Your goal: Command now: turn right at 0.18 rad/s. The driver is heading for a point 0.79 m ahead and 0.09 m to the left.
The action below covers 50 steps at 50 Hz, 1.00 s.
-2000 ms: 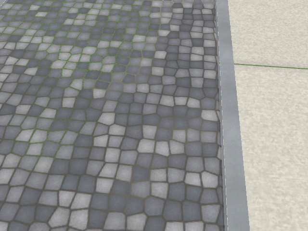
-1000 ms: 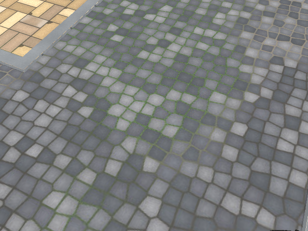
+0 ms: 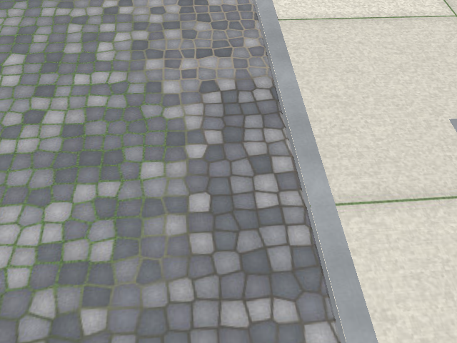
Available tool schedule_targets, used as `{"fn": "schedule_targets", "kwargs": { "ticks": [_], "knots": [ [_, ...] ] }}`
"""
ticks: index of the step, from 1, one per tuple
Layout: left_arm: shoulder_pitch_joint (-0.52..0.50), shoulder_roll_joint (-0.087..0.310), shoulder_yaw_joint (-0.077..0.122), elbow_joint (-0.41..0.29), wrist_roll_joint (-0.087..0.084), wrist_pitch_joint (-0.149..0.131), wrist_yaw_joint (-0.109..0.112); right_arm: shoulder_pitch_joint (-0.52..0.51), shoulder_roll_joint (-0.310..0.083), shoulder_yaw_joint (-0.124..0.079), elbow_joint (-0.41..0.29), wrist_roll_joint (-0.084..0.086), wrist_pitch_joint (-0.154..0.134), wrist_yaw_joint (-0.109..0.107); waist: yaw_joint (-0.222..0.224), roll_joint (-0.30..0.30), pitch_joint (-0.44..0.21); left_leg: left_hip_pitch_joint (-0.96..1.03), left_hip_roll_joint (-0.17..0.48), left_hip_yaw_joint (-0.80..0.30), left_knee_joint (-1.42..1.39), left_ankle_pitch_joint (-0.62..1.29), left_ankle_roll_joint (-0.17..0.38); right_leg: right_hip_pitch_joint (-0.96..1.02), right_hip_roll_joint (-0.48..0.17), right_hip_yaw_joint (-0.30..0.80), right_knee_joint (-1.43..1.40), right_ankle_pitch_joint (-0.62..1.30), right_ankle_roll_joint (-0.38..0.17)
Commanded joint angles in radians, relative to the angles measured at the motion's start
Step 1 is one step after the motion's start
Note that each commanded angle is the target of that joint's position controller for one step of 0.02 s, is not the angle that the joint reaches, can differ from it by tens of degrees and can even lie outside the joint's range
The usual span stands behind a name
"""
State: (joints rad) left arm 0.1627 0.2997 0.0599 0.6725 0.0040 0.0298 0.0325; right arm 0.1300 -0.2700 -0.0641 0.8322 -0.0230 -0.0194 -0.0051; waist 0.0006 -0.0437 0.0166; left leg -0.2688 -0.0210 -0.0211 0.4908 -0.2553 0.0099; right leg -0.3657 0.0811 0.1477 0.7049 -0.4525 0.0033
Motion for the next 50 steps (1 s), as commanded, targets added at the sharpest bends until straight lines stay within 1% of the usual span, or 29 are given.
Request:
{"fn": "schedule_targets", "kwargs": {
  "ticks": [1,2,3,4,5,6,7,8,9,10,11,12,13,14,15,16,17,19,22,30,38,46,47,48,49,50],
  "knots": [
    [0.029,0.157,0.055,-0.047,-0.006,-0.011,0.008,-0.043,-0.159,-0.027,-0.068,0.003,-0.022,-0.007,0.010,0.188,-0.077,0.134,0.329,-0.327,-0.167,0.407,0.251,-0.120,-0.038,0.007,0.298,-0.130,0.052],
    [0.036,0.143,0.054,-0.040,-0.003,-0.002,0.011,-0.059,-0.150,-0.023,-0.067,0.016,-0.024,-0.008,0.013,0.184,-0.063,0.138,0.312,-0.296,-0.158,0.408,0.231,-0.134,-0.051,0.021,0.316,-0.096,0.067],
    [0.043,0.113,0.046,-0.031,-0.004,0.003,0.010,-0.066,-0.136,-0.017,-0.061,0.021,-0.022,-0.009,0.020,0.176,-0.061,0.128,0.287,-0.254,-0.151,0.431,0.217,-0.109,-0.060,0.016,0.296,-0.072,0.077],
    [0.049,0.082,0.036,-0.027,-0.006,0.005,0.007,-0.072,-0.129,-0.014,-0.054,0.021,-0.016,-0.009,0.025,0.181,-0.060,0.119,0.252,-0.205,-0.146,0.445,0.202,-0.075,-0.066,-0.019,0.231,-0.051,0.085],
    [0.042,0.054,0.024,-0.025,-0.006,0.002,0.004,-0.076,-0.123,-0.013,-0.047,0.021,-0.008,-0.009,0.021,0.198,-0.067,0.118,0.221,-0.163,-0.134,0.460,0.188,-0.030,-0.079,-0.061,0.141,-0.031,0.089],
    [0.020,0.033,0.014,-0.025,-0.007,-0.001,0.001,-0.064,-0.122,-0.012,-0.041,0.019,-0.001,-0.009,0.002,0.214,-0.074,0.122,0.206,-0.143,-0.122,0.482,0.183,0.013,-0.084,-0.090,0.055,-0.014,0.090],
    [0.006,0.032,0.012,-0.023,-0.012,-0.004,0.000,-0.040,-0.128,-0.012,-0.031,0.017,0.005,-0.009,-0.015,0.222,-0.083,0.135,0.207,-0.146,-0.112,0.502,0.187,0.047,-0.081,-0.109,-0.020,0.017,0.089],
    [0.015,0.041,0.016,-0.014,-0.017,-0.004,-0.001,-0.030,-0.136,-0.012,-0.025,0.020,0.010,-0.009,-0.013,0.220,-0.091,0.143,0.208,-0.150,-0.098,0.502,0.187,0.088,-0.076,-0.124,-0.108,0.077,0.085],
    [0.042,0.046,0.019,0.003,-0.018,-0.003,-0.002,-0.033,-0.138,-0.010,-0.020,0.027,0.012,-0.008,0.004,0.213,-0.090,0.135,0.201,-0.146,-0.084,0.478,0.174,0.147,-0.069,-0.142,-0.239,0.184,0.072],
    [0.052,0.057,0.021,0.014,-0.012,-0.003,-0.002,-0.013,-0.131,-0.006,-0.011,0.033,0.010,-0.006,0.009,0.200,-0.082,0.115,0.189,-0.144,-0.082,0.424,0.146,0.210,-0.069,-0.137,-0.352,0.294,0.052],
    [0.045,0.093,0.025,0.007,-0.001,-0.001,0.001,0.012,-0.119,0.001,-0.005,0.029,0.001,-0.002,-0.003,0.158,-0.092,0.064,0.177,-0.146,-0.083,0.328,0.095,0.292,-0.114,-0.075,-0.358,0.402,0.027],
    [0.050,0.153,0.035,-0.001,0.007,0.002,0.007,0.028,-0.107,0.007,-0.007,0.008,-0.013,0.008,-0.035,0.044,-0.112,0.008,0.127,-0.090,-0.040,0.222,0.045,0.348,-0.198,-0.004,-0.292,0.603,-0.013],
    [0.032,0.141,0.034,0.018,0.009,0.002,-0.003,0.050,-0.076,0.013,0.007,0.008,-0.018,0.011,-0.061,-0.074,-0.116,0.056,0.064,-0.020,-0.067,0.075,-0.001,0.257,-0.198,-0.007,-0.267,0.462,-0.061],
    [0.015,0.091,0.024,0.006,0.011,-0.004,-0.016,-0.007,-0.107,0.010,0.013,0.005,-0.017,0.009,-0.021,-0.034,-0.074,0.081,0.054,-0.007,-0.045,0.065,-0.030,0.197,-0.172,-0.011,-0.289,0.341,-0.062],
    [0.021,0.072,0.018,0.019,0.019,-0.011,-0.019,-0.033,-0.109,0.008,0.015,0.009,-0.013,0.007,-0.014,-0.019,-0.053,0.084,0.054,-0.004,-0.035,0.076,-0.032,0.167,-0.163,-0.015,-0.302,0.292,-0.049],
    [0.022,0.079,0.017,0.024,0.020,-0.019,-0.020,-0.038,-0.101,0.009,0.021,0.014,-0.005,0.000,-0.015,-0.023,-0.029,0.083,0.058,-0.008,-0.028,0.097,-0.027,0.144,-0.151,-0.023,-0.305,0.294,-0.037],
    [0.025,0.080,0.016,0.030,0.017,-0.028,-0.020,-0.028,-0.104,0.008,0.028,0.014,0.003,-0.004,-0.017,-0.028,-0.013,0.078,0.058,-0.010,-0.027,0.113,-0.025,0.134,-0.148,-0.025,-0.304,0.302,-0.030],
    [0.046,0.071,0.011,0.045,0.014,-0.038,-0.016,-0.016,-0.102,0.008,0.046,0.016,0.008,-0.010,-0.019,-0.027,-0.007,0.084,0.061,-0.013,-0.026,0.121,-0.022,0.125,-0.143,-0.032,-0.299,0.305,-0.024],
    [0.051,0.066,0.006,0.058,0.012,-0.043,-0.012,-0.010,-0.098,0.008,0.075,0.017,0.012,-0.015,-0.019,-0.009,0.003,0.086,0.060,-0.014,-0.029,0.121,-0.028,0.119,-0.138,-0.033,-0.300,0.292,-0.024],
    [0.065,0.055,-0.001,0.104,0.008,-0.049,-0.009,0.007,-0.102,0.006,0.148,0.020,0.015,-0.023,-0.017,0.030,0.001,0.092,0.061,-0.016,-0.038,0.136,-0.039,0.133,-0.124,-0.047,-0.296,0.305,-0.027],
    [0.079,0.045,-0.008,0.159,0.005,-0.048,-0.007,0.028,-0.102,0.008,0.202,0.022,0.017,-0.032,-0.017,0.033,0.003,0.091,0.060,-0.014,-0.043,0.142,-0.038,0.142,-0.110,-0.067,-0.296,0.317,-0.025],
    [0.096,0.040,-0.015,0.214,0.002,-0.047,-0.003,0.051,-0.091,0.013,0.237,0.023,0.020,-0.037,-0.017,0.035,0.013,0.086,0.056,-0.010,-0.048,0.141,-0.036,0.138,-0.100,-0.082,-0.299,0.312,-0.020],
    [0.114,0.038,-0.015,0.229,0.000,-0.045,-0.002,0.070,-0.080,0.015,0.248,0.023,0.021,-0.038,-0.017,0.026,-0.007,0.090,0.039,0.009,-0.040,0.047,-0.033,0.146,-0.093,-0.087,-0.310,0.203,-0.025],
    [0.120,0.055,-0.009,0.235,-0.006,-0.040,0.001,0.075,-0.078,0.014,0.252,0.030,0.022,-0.039,-0.011,0.010,0.009,0.059,0.010,0.040,-0.005,-0.104,-0.024,0.133,-0.089,-0.078,-0.323,0.010,-0.042],
    [0.122,0.077,-0.002,0.235,-0.011,-0.038,0.003,0.067,-0.077,0.013,0.245,0.035,0.020,-0.039,-0.004,-0.019,0.044,0.003,-0.010,0.059,0.035,-0.241,-0.013,0.104,-0.110,-0.036,-0.352,-0.183,-0.070],
    [0.109,0.077,-0.004,0.228,-0.011,-0.040,0.005,0.039,-0.063,0.018,0.230,0.032,0.012,-0.038,0.000,-0.045,0.101,-0.047,-0.012,0.064,0.067,-0.224,-0.009,0.063,-0.151,0.023,-0.396,-0.237,-0.094]
  ]
}}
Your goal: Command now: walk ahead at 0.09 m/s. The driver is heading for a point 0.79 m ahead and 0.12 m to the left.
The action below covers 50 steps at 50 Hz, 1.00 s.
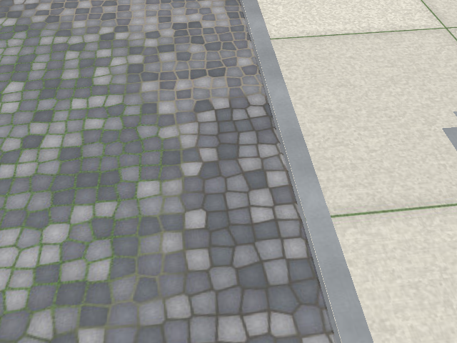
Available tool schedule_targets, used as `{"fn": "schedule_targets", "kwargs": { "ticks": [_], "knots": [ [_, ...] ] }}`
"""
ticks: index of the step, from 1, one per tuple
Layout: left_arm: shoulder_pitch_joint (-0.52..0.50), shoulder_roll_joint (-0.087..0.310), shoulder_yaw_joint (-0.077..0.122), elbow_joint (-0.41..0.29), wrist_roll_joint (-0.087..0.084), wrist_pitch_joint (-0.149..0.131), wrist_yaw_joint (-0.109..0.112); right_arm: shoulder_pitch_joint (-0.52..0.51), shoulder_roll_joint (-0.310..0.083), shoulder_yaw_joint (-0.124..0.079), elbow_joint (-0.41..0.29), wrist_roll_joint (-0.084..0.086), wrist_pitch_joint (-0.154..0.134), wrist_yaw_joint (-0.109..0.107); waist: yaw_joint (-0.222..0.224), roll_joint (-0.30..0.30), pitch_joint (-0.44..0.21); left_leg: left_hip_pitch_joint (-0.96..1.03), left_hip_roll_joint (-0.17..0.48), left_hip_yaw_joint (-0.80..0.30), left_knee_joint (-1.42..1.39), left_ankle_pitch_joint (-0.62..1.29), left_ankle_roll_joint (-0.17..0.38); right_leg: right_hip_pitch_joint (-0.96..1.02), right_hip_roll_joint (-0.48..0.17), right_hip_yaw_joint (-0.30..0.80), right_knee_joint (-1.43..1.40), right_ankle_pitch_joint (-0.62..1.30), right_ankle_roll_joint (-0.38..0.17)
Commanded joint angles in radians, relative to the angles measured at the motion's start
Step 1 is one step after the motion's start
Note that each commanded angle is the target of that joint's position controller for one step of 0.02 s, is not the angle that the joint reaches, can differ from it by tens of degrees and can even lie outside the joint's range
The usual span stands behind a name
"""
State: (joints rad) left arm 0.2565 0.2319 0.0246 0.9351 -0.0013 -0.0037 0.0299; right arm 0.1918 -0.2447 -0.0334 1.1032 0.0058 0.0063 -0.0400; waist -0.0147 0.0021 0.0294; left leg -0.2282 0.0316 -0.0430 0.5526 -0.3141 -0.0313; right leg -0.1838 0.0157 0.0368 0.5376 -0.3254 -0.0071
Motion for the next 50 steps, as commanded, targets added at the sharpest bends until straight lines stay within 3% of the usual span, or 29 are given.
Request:
{"fn": "schedule_targets", "kwargs": {
  "ticks": [1,2,3,4,5,7,9,20,50],
  "knots": [
    [-0.002,0.137,0.026,-0.036,-0.002,-0.014,0.007,-0.028,-0.063,-0.006,-0.049,-0.003,-0.024,-0.002,0.005,-0.119,0.111,-0.086,-0.053,0.080,0.015,-0.081,0.034,-0.144,-0.121,0.178,-0.249,-0.331,-0.095],
    [-0.026,0.116,0.018,-0.036,0.003,-0.024,0.006,-0.005,-0.047,0.000,-0.044,-0.011,-0.034,0.002,-0.015,-0.118,0.112,-0.044,-0.029,0.051,-0.021,0.014,0.036,-0.170,-0.123,0.172,-0.228,-0.229,-0.087],
    [-0.032,0.104,0.015,-0.034,0.007,-0.031,0.005,0.015,-0.068,-0.002,-0.035,-0.017,-0.039,0.005,-0.018,-0.079,0.103,-0.009,-0.015,0.024,-0.056,0.118,0.036,-0.174,-0.077,0.104,-0.171,-0.081,-0.057],
    [0.001,0.098,0.016,-0.026,0.007,-0.034,0.005,0.025,-0.110,-0.010,-0.023,-0.014,-0.041,0.009,0.003,0.012,0.074,0.005,-0.010,0.004,-0.060,0.230,0.041,-0.134,-0.013,0.017,-0.098,0.061,-0.019],
    [0.043,0.093,0.015,-0.010,0.006,-0.035,0.006,0.037,-0.111,-0.009,-0.017,-0.007,-0.042,0.011,0.014,0.061,0.023,0.024,-0.001,-0.008,-0.063,0.303,0.050,-0.079,0.009,-0.019,-0.054,0.160,0.007],
    [0.065,0.093,0.012,0.008,-0.005,-0.029,0.011,0.039,-0.098,-0.003,-0.016,0.000,-0.039,0.013,0.017,0.043,-0.020,0.041,0.002,-0.010,-0.053,0.390,0.052,-0.023,0.000,-0.018,-0.040,0.265,0.018],
    [0.068,0.086,0.008,0.019,-0.004,-0.017,0.013,0.042,-0.097,0.000,-0.016,0.002,-0.036,0.016,0.014,0.026,-0.043,0.061,0.003,-0.008,-0.046,0.442,0.055,-0.002,-0.010,-0.012,-0.034,0.320,0.016],
    [0.071,0.078,-0.001,0.077,-0.002,0.005,0.018,0.037,-0.079,-0.001,-0.018,0.002,-0.013,0.011,0.008,0.009,-0.010,0.075,-0.007,0.004,-0.079,0.406,0.052,0.006,-0.023,-0.013,-0.081,0.296,0.033],
    [0.136,0.033,-0.008,0.167,0.000,-0.007,0.023,0.105,-0.037,0.006,-0.026,-0.002,-0.004,-0.003,0.013,-0.001,0.050,0.003,-0.025,0.013,-0.127,0.137,0.045,-0.064,-0.021,-0.022,-0.122,0.121,0.033]
  ]
}}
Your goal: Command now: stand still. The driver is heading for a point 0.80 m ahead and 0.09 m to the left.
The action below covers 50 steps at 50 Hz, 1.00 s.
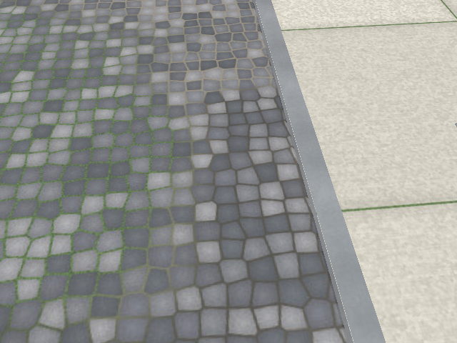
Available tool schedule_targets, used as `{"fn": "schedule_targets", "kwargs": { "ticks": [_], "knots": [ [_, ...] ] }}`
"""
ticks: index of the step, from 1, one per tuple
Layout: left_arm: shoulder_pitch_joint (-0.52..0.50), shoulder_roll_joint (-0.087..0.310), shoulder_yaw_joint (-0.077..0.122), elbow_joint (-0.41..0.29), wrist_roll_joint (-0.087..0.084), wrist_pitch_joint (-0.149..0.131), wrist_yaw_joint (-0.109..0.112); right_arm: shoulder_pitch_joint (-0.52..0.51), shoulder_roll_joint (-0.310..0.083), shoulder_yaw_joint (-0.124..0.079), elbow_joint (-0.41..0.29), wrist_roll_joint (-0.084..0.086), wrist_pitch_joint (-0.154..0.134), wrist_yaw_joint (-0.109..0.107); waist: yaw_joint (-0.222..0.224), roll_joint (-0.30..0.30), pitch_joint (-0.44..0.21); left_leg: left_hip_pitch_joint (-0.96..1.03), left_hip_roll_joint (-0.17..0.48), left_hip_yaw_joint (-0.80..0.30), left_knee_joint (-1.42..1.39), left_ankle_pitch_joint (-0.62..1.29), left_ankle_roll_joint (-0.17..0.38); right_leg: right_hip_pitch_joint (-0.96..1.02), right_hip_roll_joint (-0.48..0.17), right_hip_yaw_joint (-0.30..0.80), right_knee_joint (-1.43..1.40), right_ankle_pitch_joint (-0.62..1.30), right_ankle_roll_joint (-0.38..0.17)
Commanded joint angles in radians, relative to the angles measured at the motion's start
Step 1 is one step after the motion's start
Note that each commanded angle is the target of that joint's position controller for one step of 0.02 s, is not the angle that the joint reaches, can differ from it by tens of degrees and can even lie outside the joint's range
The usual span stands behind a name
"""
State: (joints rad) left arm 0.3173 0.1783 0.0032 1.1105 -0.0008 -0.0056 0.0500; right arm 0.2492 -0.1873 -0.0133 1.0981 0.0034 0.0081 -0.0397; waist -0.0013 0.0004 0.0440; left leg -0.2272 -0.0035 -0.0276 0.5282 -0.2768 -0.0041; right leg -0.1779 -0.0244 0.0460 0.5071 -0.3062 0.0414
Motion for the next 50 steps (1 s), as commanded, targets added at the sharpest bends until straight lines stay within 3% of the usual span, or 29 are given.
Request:
{"fn": "schedule_targets", "kwargs": {
  "ticks": [1,12,13,15,16,18,21,22,23,24,25,26,27,28,29,31,33,35,37,39,41,43,44,45,46,47,48,49,50],
  "knots": [
    [0.077,0.085,0.013,-0.008,0.000,-0.005,0.002,0.052,-0.092,-0.013,-0.021,0.000,-0.006,-0.004,0.000,0.000,0.036,0.000,0.010,-0.002,-0.102,0.098,0.017,-0.072,0.019,-0.031,-0.091,0.100,-0.016],
    [0.101,0.070,0.014,-0.005,-0.002,-0.007,0.002,0.087,-0.078,-0.009,-0.024,0.001,-0.009,-0.006,0.001,-0.001,0.037,-0.007,0.009,0.000,-0.100,0.097,0.016,-0.083,0.020,-0.029,-0.092,0.099,-0.020],
    [0.123,0.057,0.011,0.006,-0.001,-0.006,0.002,0.107,-0.068,-0.007,-0.014,0.000,-0.008,-0.007,0.001,0.002,0.012,0.003,0.000,0.008,-0.107,-0.009,0.017,-0.073,0.031,-0.042,-0.092,0.011,-0.023],
    [0.121,0.073,0.018,-0.001,-0.011,-0.003,0.008,0.116,-0.098,-0.019,-0.015,0.012,-0.005,-0.012,0.000,0.016,0.051,-0.052,-0.013,0.005,-0.103,-0.348,0.046,-0.126,0.060,-0.062,-0.051,-0.272,-0.052],
    [0.111,0.077,0.020,-0.013,-0.013,-0.008,0.009,0.115,-0.107,-0.022,-0.022,0.015,-0.009,-0.013,-0.001,0.025,0.094,-0.095,0.006,-0.025,-0.118,-0.465,0.065,-0.173,0.054,-0.053,-0.039,-0.366,-0.071],
    [0.102,0.056,0.018,-0.032,-0.018,-0.032,0.003,0.141,-0.111,-0.028,-0.029,0.022,-0.031,-0.007,-0.012,0.054,0.132,-0.098,0.066,-0.114,-0.148,-0.517,0.106,-0.238,0.034,-0.033,0.002,-0.360,-0.093],
    [0.077,0.014,0.011,-0.062,-0.022,-0.072,-0.019,0.210,-0.162,-0.048,-0.024,0.029,-0.058,0.005,-0.026,0.160,0.096,-0.029,0.217,-0.354,-0.257,-0.575,0.196,-0.279,0.052,-0.080,0.166,-0.197,-0.097],
    [0.080,0.012,0.011,-0.066,-0.024,-0.082,-0.026,0.198,-0.171,-0.052,-0.033,0.030,-0.061,0.007,-0.014,0.176,0.092,-0.070,0.254,-0.415,-0.294,-0.579,0.218,-0.234,0.048,-0.080,0.198,-0.162,-0.109],
    [0.101,0.011,0.013,-0.062,-0.025,-0.089,-0.030,0.155,-0.170,-0.051,-0.051,0.030,-0.062,0.009,0.014,0.167,0.104,-0.150,0.254,-0.411,-0.298,-0.554,0.213,-0.151,0.041,-0.073,0.170,-0.153,-0.128],
    [0.165,0.006,0.014,-0.043,-0.026,-0.094,-0.031,0.073,-0.166,-0.048,-0.083,0.034,-0.061,0.011,0.065,0.149,0.122,-0.252,0.207,-0.329,-0.261,-0.503,0.180,-0.023,0.040,-0.065,0.053,-0.157,-0.149],
    [0.275,0.030,0.024,-0.006,-0.022,-0.094,-0.029,-0.016,-0.146,-0.043,-0.118,0.038,-0.064,0.014,0.118,0.078,0.132,-0.381,0.125,-0.203,-0.127,-0.399,0.127,0.136,-0.003,0.021,-0.080,-0.158,-0.165],
    [0.410,0.138,0.054,0.031,-0.028,-0.100,-0.030,-0.083,-0.072,-0.027,-0.159,0.044,-0.081,0.014,0.158,-0.180,0.118,-0.504,-0.014,0.029,0.213,-0.215,0.051,0.234,-0.154,0.313,-0.249,-0.299,-0.227],
    [0.474,0.240,0.077,0.031,-0.021,-0.113,-0.046,-0.106,-0.059,-0.021,-0.197,0.041,-0.108,0.014,0.167,-0.341,0.120,-0.658,-0.034,0.041,0.456,-0.261,0.045,0.300,-0.354,0.661,-0.360,-0.232,-0.322],
    [0.403,0.172,0.058,0.009,-0.002,-0.122,-0.046,-0.100,-0.096,-0.029,-0.195,0.040,-0.124,0.021,0.115,-0.190,0.135,-0.727,0.025,-0.032,0.619,-0.226,0.067,0.305,-0.364,0.650,-0.329,-0.130,-0.322],
    [0.345,0.135,0.048,-0.014,-0.003,-0.126,-0.051,-0.054,-0.093,-0.029,-0.178,0.040,-0.134,0.033,0.080,-0.129,0.121,-0.752,0.051,-0.038,0.685,-0.145,0.085,0.320,-0.326,0.538,-0.312,-0.039,-0.295],
    [0.280,0.109,0.034,-0.035,-0.012,-0.113,-0.058,-0.073,-0.111,-0.040,-0.183,0.028,-0.147,0.045,0.054,-0.073,0.105,-0.775,0.099,-0.015,0.667,-0.032,0.092,0.335,-0.276,0.361,-0.328,0.163,-0.249],
    [0.293,0.065,0.020,-0.035,-0.003,-0.090,-0.049,-0.109,-0.091,-0.041,-0.197,0.025,-0.143,0.059,0.056,-0.094,0.084,-0.709,0.109,0.030,0.574,0.038,0.074,0.306,-0.211,0.212,-0.351,0.300,-0.212],
    [0.270,0.081,0.018,-0.056,0.004,-0.078,-0.034,-0.187,-0.053,-0.025,-0.231,0.022,-0.134,0.070,0.058,-0.089,0.097,-0.612,0.088,0.071,0.402,0.134,0.050,0.203,-0.163,0.114,-0.377,0.329,-0.202],
    [0.254,0.133,0.026,-0.077,0.002,-0.081,-0.021,-0.292,-0.031,-0.011,-0.277,0.022,-0.128,0.074,0.069,-0.094,0.112,-0.443,0.046,0.106,0.203,0.235,0.034,0.069,-0.138,0.064,-0.422,0.302,-0.203],
    [0.271,0.177,0.041,-0.074,-0.013,-0.090,-0.017,-0.331,-0.063,-0.013,-0.306,0.029,-0.120,0.077,0.060,-0.124,0.118,-0.351,0.031,0.102,0.118,0.270,0.039,0.060,-0.173,0.066,-0.454,0.294,-0.212],
    [0.263,0.181,0.049,-0.071,-0.024,-0.091,-0.017,-0.340,-0.107,-0.022,-0.323,0.032,-0.119,0.079,0.036,-0.123,0.120,-0.330,0.026,0.084,0.044,0.273,0.065,0.141,-0.204,0.057,-0.422,0.389,-0.198],
    [0.242,0.198,0.059,-0.075,-0.014,-0.082,-0.019,-0.259,-0.158,-0.046,-0.314,0.029,-0.123,0.078,-0.027,-0.144,0.033,-0.207,-0.014,0.100,0.031,0.237,0.101,0.231,-0.218,0.027,-0.269,0.761,-0.169],
    [0.229,0.195,0.060,-0.079,-0.004,-0.072,-0.021,-0.121,-0.191,-0.067,-0.275,0.033,-0.121,0.073,-0.097,-0.152,-0.059,-0.042,-0.046,0.117,0.040,0.218,0.125,0.230,-0.195,-0.004,-0.100,0.934,-0.149],
    [0.212,0.189,0.056,-0.094,0.004,-0.067,-0.025,0.046,-0.230,-0.088,-0.226,0.037,-0.114,0.066,-0.172,-0.144,-0.158,0.198,-0.022,0.089,0.041,0.219,0.154,0.119,-0.156,-0.025,0.115,0.923,-0.120],
    [0.225,0.132,0.035,-0.124,0.028,-0.071,-0.031,0.209,-0.321,-0.107,-0.196,0.023,-0.103,0.054,-0.196,0.046,-0.309,0.492,0.214,-0.213,0.031,0.119,0.218,-0.120,-0.068,-0.057,0.471,0.499,-0.094],
    [0.366,-0.033,-0.002,-0.115,-0.004,-0.096,-0.044,0.230,-0.333,-0.099,-0.180,-0.005,-0.108,0.072,-0.099,0.332,-0.465,0.684,0.419,-0.740,-0.196,-0.131,0.375,-0.401,0.105,0.056,0.785,-0.241,-0.060],
    [0.262,0.088,0.024,-0.125,-0.035,-0.122,-0.048,0.145,-0.233,-0.075,-0.185,0.003,-0.114,0.075,-0.107,0.216,-0.316,0.558,0.370,-0.744,-0.283,-0.182,0.317,-0.501,0.044,0.119,0.896,-0.222,-0.088],
    [0.140,0.147,0.041,-0.162,-0.054,-0.133,-0.049,0.046,-0.184,-0.062,-0.203,0.012,-0.119,0.075,-0.084,0.131,-0.161,0.389,0.343,-0.558,-0.284,-0.093,0.274,-0.544,-0.008,0.078,0.890,-0.125,-0.107],
    [0.085,0.152,0.044,-0.172,-0.046,-0.135,-0.040,-0.039,-0.170,-0.055,-0.221,0.007,-0.126,0.079,-0.047,0.010,-0.109,0.227,0.310,-0.424,-0.304,0.061,0.252,-0.480,-0.064,0.060,0.843,-0.026,-0.109]
  ]
}}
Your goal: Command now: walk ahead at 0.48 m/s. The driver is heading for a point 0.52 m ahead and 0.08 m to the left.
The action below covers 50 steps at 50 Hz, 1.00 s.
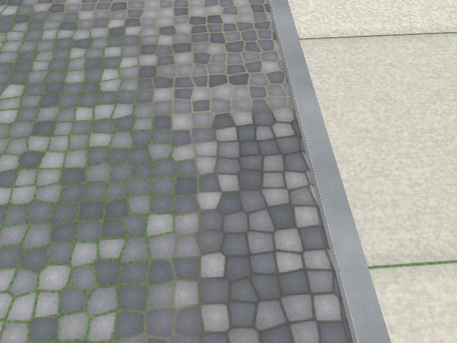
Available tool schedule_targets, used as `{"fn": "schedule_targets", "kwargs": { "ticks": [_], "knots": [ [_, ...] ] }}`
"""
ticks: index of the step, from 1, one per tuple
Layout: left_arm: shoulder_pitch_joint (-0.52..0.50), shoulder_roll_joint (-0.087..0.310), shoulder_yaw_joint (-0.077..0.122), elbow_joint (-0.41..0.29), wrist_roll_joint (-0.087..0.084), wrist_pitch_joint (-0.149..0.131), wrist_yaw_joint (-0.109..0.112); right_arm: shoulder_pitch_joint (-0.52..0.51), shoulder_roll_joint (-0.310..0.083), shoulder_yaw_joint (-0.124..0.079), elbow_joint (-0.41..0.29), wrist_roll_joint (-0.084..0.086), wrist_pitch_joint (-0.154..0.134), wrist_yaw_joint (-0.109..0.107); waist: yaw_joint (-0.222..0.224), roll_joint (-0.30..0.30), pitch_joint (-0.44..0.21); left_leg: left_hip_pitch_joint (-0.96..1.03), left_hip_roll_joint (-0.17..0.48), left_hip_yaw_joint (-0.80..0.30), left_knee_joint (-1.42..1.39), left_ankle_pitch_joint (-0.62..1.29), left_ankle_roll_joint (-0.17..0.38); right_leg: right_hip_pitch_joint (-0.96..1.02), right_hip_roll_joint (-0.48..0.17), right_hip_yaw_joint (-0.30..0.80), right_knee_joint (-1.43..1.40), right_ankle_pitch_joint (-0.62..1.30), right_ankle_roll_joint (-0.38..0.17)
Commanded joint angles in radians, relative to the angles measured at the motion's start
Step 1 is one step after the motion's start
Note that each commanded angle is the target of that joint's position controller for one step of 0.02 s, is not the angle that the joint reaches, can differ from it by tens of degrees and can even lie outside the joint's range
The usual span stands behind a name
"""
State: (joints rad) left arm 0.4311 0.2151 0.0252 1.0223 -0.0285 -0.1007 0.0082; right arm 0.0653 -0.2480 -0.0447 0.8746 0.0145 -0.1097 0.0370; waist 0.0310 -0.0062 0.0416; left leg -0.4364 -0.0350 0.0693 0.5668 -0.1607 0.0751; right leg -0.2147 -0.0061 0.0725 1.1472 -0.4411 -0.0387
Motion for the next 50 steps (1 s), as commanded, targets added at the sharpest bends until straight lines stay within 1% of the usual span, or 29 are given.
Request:
{"fn": "schedule_targets", "kwargs": {
  "ticks": [1,2,3,6,9,13,17,20,21,22,23,24,25,26,27,28,29,31,34,36,38,42,44,45,46,47,48,49,50],
  "knots": [
    [-0.043,0.111,0.034,-0.084,-0.004,-0.031,0.009,0.108,-0.089,-0.018,0.000,-0.015,-0.012,0.008,-0.046,0.004,-0.074,0.324,0.297,-0.416,-0.364,0.034,0.159,-0.390,-0.114,0.023,0.151,0.158,-0.028],
    [-0.014,0.091,0.036,-0.082,0.001,-0.017,0.010,0.103,-0.069,-0.012,0.012,-0.024,-0.014,0.009,-0.012,0.044,-0.073,0.267,0.266,-0.349,-0.393,0.048,0.153,-0.334,-0.139,0.029,0.117,0.186,-0.029],
    [-0.001,0.072,0.037,-0.081,0.001,-0.004,0.012,0.117,-0.058,-0.009,0.025,-0.022,-0.015,0.009,-0.001,0.064,-0.061,0.236,0.249,-0.314,-0.419,0.054,0.159,-0.317,-0.145,0.020,0.085,0.191,-0.027],
    [-0.084,0.076,0.046,-0.118,0.011,0.015,0.017,0.171,-0.091,-0.012,0.056,-0.017,-0.020,-0.007,0.004,0.060,0.004,0.191,0.241,-0.246,-0.472,0.087,0.177,-0.397,-0.164,-0.003,-0.019,0.250,-0.002],
    [-0.229,0.083,0.050,-0.169,0.023,0.010,0.013,0.235,-0.116,-0.016,0.071,-0.017,-0.009,-0.029,-0.029,0.037,0.031,0.248,0.240,-0.219,-0.484,0.128,0.172,-0.512,-0.168,-0.013,-0.201,0.404,0.026],
    [-0.386,0.058,0.036,-0.211,0.018,-0.003,-0.006,0.310,-0.134,-0.017,0.085,-0.005,0.002,-0.043,-0.080,0.041,0.039,0.292,0.206,-0.144,-0.479,0.164,0.132,-0.459,-0.114,-0.066,-0.469,0.573,0.030],
    [-0.502,0.061,0.026,-0.255,0.007,-0.010,-0.032,0.394,-0.140,-0.021,0.116,0.003,0.020,-0.046,-0.117,0.043,0.064,0.434,0.252,-0.145,-0.428,0.172,0.128,-0.484,-0.087,-0.073,-0.586,0.536,0.019],
    [-0.509,0.088,0.031,-0.279,0.004,-0.019,-0.051,0.398,-0.155,-0.031,0.123,0.004,0.036,-0.051,-0.089,0.064,0.049,0.535,0.297,-0.155,-0.349,0.287,0.107,-0.453,-0.066,-0.076,-0.639,0.424,-0.019],
    [-0.470,0.109,0.040,-0.275,0.005,-0.023,-0.051,0.387,-0.162,-0.033,0.119,0.003,0.040,-0.051,-0.061,0.080,0.021,0.535,0.295,-0.161,-0.295,0.415,0.097,-0.366,-0.042,-0.088,-0.651,0.387,-0.033],
    [-0.371,0.141,0.057,-0.252,0.006,-0.026,-0.048,0.364,-0.166,-0.033,0.112,0.001,0.046,-0.050,0.000,0.093,-0.040,0.518,0.271,-0.148,-0.180,0.584,0.082,-0.215,-0.007,-0.112,-0.667,0.374,-0.054],
    [-0.184,0.197,0.084,-0.200,0.008,-0.027,-0.040,0.344,-0.145,-0.023,0.097,-0.006,0.048,-0.048,0.087,0.086,-0.158,0.418,0.214,-0.116,0.028,0.611,0.053,0.055,-0.016,-0.099,-0.655,0.402,-0.089],
    [0.011,0.290,0.106,-0.169,0.026,-0.023,-0.026,0.352,-0.102,-0.004,0.062,-0.027,0.044,-0.047,0.135,-0.050,-0.336,0.180,0.129,-0.068,0.373,0.264,0.016,0.391,-0.244,0.153,-0.628,0.406,-0.154],
    [0.039,0.314,0.107,-0.147,0.036,-0.020,-0.036,0.500,0.040,0.031,0.074,0.002,0.022,-0.037,0.054,-0.315,-0.477,-0.175,-0.032,-0.129,0.668,-0.407,-0.028,0.673,-0.444,0.618,-0.773,0.212,-0.292],
    [0.005,0.201,0.080,-0.160,0.030,-0.022,-0.035,0.420,-0.099,-0.001,0.082,0.032,0.006,-0.039,0.088,-0.178,-0.387,-0.262,0.023,-0.238,0.765,-0.399,-0.015,0.591,-0.405,0.591,-0.825,0.146,-0.237],
    [-0.087,0.159,0.066,-0.174,0.026,-0.025,-0.030,0.325,-0.144,-0.017,0.050,0.046,0.000,-0.042,0.071,-0.133,-0.236,-0.300,0.070,-0.212,0.760,-0.300,-0.006,0.441,-0.375,0.410,-0.843,0.217,-0.185],
    [-0.174,0.142,0.056,-0.184,0.030,-0.027,-0.032,0.278,-0.132,-0.019,0.044,0.035,0.002,-0.052,0.033,-0.048,-0.157,-0.242,0.108,-0.189,0.720,-0.223,-0.019,0.279,-0.336,0.290,-0.869,0.423,-0.168],
    [-0.223,0.121,0.051,-0.183,0.036,-0.029,-0.037,0.270,-0.116,-0.027,0.048,0.017,0.011,-0.059,-0.002,-0.034,-0.100,-0.188,0.126,-0.181,0.668,-0.194,-0.031,0.163,-0.296,0.177,-0.886,0.607,-0.160],
    [-0.240,0.093,0.046,-0.160,0.051,-0.033,-0.042,0.340,-0.056,-0.027,0.068,0.012,0.039,-0.059,-0.058,-0.062,-0.091,-0.071,0.136,-0.169,0.613,-0.178,-0.043,0.058,-0.249,0.044,-0.901,0.842,-0.159],
    [-0.244,0.121,0.049,-0.128,0.052,-0.036,-0.029,0.312,-0.030,-0.027,0.050,-0.001,0.064,-0.063,-0.088,-0.064,-0.071,-0.078,0.126,-0.143,0.477,-0.096,-0.063,0.010,-0.231,-0.059,-0.921,1.007,-0.180],
    [-0.263,0.132,0.048,-0.119,0.047,-0.023,-0.012,0.245,-0.021,-0.019,0.026,-0.012,0.066,-0.059,-0.084,-0.067,-0.073,-0.049,0.133,-0.116,0.301,0.012,-0.072,-0.003,-0.199,-0.120,-0.925,1.000,-0.167],
    [-0.240,0.153,0.050,-0.104,0.044,-0.008,-0.001,0.170,-0.015,-0.012,0.009,-0.014,0.064,-0.050,-0.053,-0.075,-0.088,-0.004,0.120,-0.085,0.173,0.104,-0.076,0.011,-0.185,-0.147,-0.921,0.978,-0.159],
    [-0.199,0.171,0.053,-0.062,0.029,0.017,0.004,0.094,-0.053,-0.018,-0.012,-0.015,0.069,-0.045,-0.027,-0.074,-0.091,0.021,0.101,-0.082,0.056,0.095,-0.062,0.089,-0.221,-0.111,-0.869,0.887,-0.162],
    [-0.219,0.164,0.053,-0.053,0.014,0.029,0.007,0.103,-0.064,-0.024,-0.007,-0.022,0.066,-0.044,-0.051,-0.069,-0.090,0.072,0.085,-0.067,-0.036,0.110,-0.035,0.099,-0.217,-0.099,-0.796,0.805,-0.136],
    [-0.207,0.151,0.050,-0.045,0.009,0.033,0.009,0.125,-0.080,-0.031,0.004,-0.027,0.063,-0.045,-0.065,-0.048,-0.097,0.141,0.076,-0.064,-0.121,0.209,-0.015,0.092,-0.184,-0.100,-0.743,0.731,-0.102],
    [-0.157,0.130,0.044,-0.037,0.025,0.031,0.010,0.157,-0.143,-0.049,0.015,-0.032,0.061,-0.052,-0.053,0.022,-0.134,0.258,0.135,-0.130,-0.131,0.549,0.011,0.056,-0.123,-0.125,-0.665,0.609,-0.049],
    [-0.052,0.087,0.034,-0.021,0.048,0.024,0.008,0.159,-0.183,-0.054,0.014,-0.036,0.065,-0.060,0.016,0.135,-0.198,0.432,0.246,-0.232,-0.066,0.792,0.092,-0.073,-0.043,-0.159,-0.578,0.305,0.004],
    [-0.026,0.041,0.019,0.000,0.045,0.034,0.012,0.179,-0.104,-0.035,0.031,-0.034,0.074,-0.059,-0.003,0.206,-0.245,0.454,0.324,-0.324,-0.088,0.729,0.188,-0.109,-0.013,-0.145,-0.510,0.043,0.042],
    [-0.080,0.063,0.024,-0.010,0.032,0.050,0.016,0.161,-0.058,-0.022,0.036,-0.027,0.081,-0.056,-0.011,0.180,-0.224,0.406,0.325,-0.358,-0.134,0.545,0.200,-0.119,-0.015,-0.117,-0.502,-0.047,0.053],
    [-0.124,0.075,0.025,-0.022,0.023,0.069,0.023,0.113,-0.062,-0.020,0.032,-0.027,0.084,-0.054,-0.001,0.163,-0.195,0.349,0.307,-0.362,-0.170,0.361,0.176,-0.119,-0.023,-0.102,-0.526,-0.029,0.054]
  ]
}}
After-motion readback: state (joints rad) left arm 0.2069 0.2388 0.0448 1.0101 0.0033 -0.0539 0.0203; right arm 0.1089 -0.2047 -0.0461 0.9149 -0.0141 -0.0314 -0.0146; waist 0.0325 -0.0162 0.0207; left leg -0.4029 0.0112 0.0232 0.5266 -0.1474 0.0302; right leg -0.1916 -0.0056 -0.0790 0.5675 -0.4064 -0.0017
